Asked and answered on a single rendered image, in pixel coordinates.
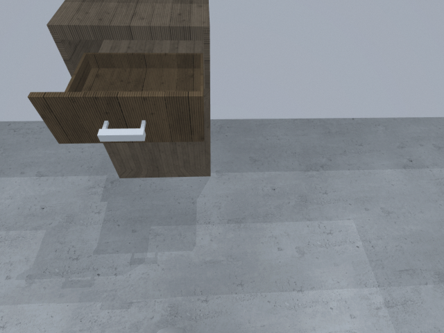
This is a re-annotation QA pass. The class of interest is handle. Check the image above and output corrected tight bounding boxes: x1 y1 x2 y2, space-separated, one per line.
97 120 146 142

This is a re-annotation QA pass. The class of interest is drawer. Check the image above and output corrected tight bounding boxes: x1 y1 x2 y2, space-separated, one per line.
28 53 205 144

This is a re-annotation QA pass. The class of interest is cabinet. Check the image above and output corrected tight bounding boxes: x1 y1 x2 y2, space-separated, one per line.
47 0 211 178

